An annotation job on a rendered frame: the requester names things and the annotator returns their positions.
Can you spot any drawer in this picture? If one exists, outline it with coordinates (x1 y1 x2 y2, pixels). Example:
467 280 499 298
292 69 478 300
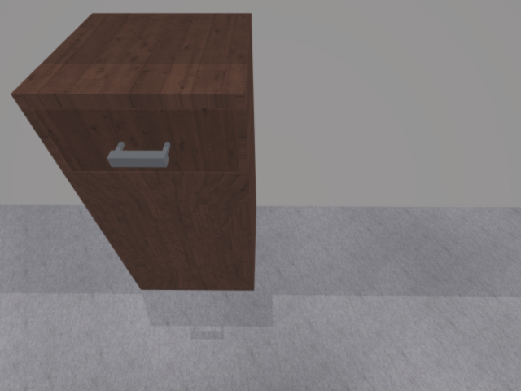
33 108 239 172

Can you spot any cabinet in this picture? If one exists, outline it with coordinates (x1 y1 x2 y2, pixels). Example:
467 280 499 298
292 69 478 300
11 13 256 291

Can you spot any handle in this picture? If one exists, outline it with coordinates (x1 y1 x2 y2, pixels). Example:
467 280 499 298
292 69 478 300
107 142 170 167

